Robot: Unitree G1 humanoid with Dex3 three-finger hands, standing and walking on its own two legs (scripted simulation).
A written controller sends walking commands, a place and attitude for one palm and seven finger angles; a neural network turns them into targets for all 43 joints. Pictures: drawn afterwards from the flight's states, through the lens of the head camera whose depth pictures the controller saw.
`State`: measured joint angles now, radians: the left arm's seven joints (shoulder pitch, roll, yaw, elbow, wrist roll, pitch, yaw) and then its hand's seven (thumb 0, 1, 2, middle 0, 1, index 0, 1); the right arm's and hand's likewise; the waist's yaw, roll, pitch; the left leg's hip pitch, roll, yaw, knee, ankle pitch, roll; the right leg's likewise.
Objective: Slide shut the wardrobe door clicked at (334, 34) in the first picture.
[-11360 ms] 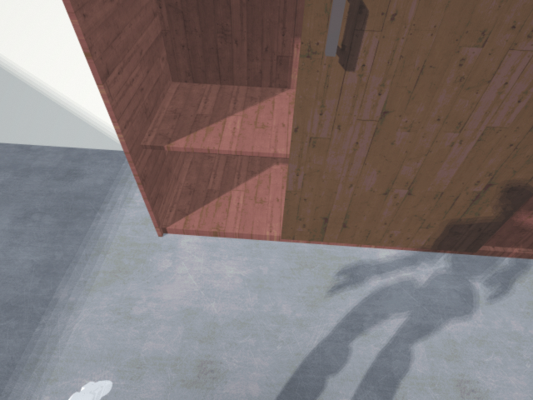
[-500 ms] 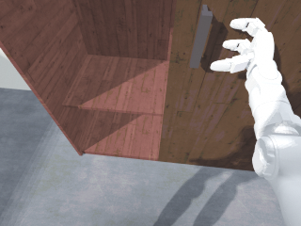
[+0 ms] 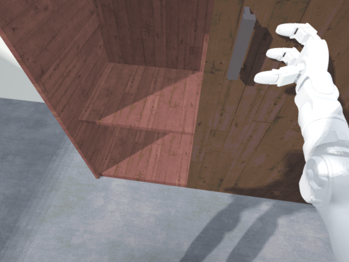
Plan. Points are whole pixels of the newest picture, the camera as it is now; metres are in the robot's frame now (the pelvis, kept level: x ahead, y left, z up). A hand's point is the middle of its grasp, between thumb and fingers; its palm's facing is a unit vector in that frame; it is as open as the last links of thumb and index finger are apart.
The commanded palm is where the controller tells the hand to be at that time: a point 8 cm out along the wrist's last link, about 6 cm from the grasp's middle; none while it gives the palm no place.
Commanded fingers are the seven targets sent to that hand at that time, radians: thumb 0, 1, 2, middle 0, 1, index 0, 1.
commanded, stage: move the hooked fingers beside the handle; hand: right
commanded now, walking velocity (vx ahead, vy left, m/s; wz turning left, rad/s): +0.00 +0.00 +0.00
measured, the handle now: (239, 45) +0.55 -0.06 +0.21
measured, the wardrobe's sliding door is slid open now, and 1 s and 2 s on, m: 0.54 0.54 0.54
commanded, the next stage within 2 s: feel for the door with the fingertips in 0.06 s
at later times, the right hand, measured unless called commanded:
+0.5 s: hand (276, 59) +0.51 -0.13 +0.21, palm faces +0.06 +1.00 -0.01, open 13.7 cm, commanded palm +0.50 -0.14 +0.19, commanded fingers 0.00 0.50 -0.30 0.30 1.20 0.30 1.20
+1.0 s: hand (275, 58) +0.51 -0.13 +0.21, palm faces +0.08 +1.00 -0.01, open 13.7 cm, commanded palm +0.53 -0.14 +0.19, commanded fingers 0.00 0.50 -0.30 0.30 1.20 0.30 1.20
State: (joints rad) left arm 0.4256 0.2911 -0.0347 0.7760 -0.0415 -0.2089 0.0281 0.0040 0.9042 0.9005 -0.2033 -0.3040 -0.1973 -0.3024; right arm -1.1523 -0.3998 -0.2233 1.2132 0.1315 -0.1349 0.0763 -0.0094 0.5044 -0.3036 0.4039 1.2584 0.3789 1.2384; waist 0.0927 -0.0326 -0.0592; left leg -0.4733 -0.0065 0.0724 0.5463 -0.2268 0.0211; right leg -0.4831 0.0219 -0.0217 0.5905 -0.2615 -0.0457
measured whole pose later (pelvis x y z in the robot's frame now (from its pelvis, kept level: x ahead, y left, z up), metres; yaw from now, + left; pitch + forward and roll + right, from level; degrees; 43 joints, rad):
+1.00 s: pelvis +0.01 -0.01 +0.00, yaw -2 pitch +8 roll +1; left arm 0.39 0.27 -0.03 0.82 -0.03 -0.24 0.01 0.00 0.90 0.90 -0.20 -0.30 -0.20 -0.30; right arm -1.15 -0.29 -0.12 1.18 0.16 -0.17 -0.04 -0.01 0.51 -0.30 0.37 1.33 0.34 1.27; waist 0.05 -0.02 -0.05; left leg -0.44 0.02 0.09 0.55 -0.25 0.01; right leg -0.45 0.05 0.00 0.58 -0.27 -0.05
